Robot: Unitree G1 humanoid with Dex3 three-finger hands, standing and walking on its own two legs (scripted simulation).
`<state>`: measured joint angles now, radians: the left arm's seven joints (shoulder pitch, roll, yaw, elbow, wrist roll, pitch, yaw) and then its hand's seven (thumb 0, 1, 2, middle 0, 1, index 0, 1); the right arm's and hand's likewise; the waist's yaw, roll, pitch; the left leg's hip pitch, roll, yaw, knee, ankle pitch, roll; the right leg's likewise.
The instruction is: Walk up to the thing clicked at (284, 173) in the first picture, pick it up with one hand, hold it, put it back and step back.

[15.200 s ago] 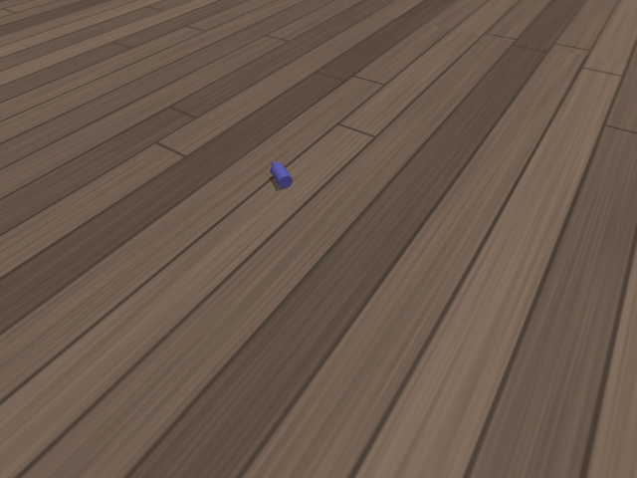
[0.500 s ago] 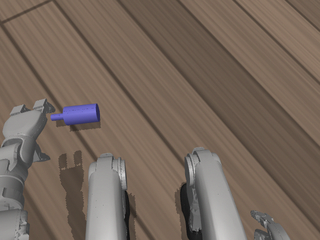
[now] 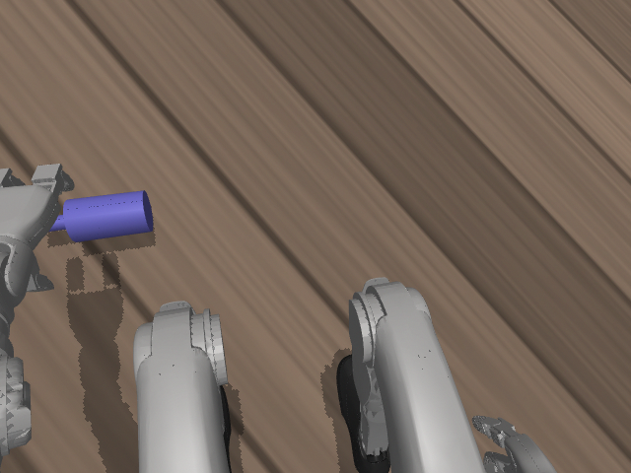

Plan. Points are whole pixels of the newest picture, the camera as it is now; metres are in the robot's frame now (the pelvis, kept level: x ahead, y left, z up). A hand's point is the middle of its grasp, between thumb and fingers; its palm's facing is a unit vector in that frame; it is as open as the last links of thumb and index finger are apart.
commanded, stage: rise first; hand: left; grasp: from above
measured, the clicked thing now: (94, 218) +0.50 +0.33 -0.31
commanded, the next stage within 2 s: none
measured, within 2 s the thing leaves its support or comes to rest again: neither
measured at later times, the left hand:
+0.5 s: hand (52, 231) +0.44 +0.33 -0.18, palm faces -0.46 -0.08 -0.88, open 14.1 cm
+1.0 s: hand (57, 229) +0.44 +0.33 -0.20, palm faces -0.46 -0.08 -0.88, open 14.1 cm
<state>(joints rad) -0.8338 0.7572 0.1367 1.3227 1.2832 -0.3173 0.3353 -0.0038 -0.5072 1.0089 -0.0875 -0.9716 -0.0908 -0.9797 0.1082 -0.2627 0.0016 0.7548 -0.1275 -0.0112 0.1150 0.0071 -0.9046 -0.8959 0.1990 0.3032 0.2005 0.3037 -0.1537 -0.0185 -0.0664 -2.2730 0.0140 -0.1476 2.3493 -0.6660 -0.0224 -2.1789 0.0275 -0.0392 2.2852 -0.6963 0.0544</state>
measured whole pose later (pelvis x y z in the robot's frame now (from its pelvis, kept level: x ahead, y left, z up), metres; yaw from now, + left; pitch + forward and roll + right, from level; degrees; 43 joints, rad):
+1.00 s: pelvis +0.00 +0.00 -0.03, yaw -2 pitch +32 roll -9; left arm -0.93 0.85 0.16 1.46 1.29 -0.30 0.39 0.00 -0.54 1.02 -0.08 -1.01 -0.08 -1.02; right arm 0.10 -0.27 0.08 0.75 -0.17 -0.02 0.13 0.01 -0.91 -0.90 0.20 0.30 0.20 0.30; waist -0.22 -0.04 -0.01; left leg -2.34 0.01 -0.19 2.45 -0.68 -0.03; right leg -2.24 0.04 -0.06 2.36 -0.70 0.06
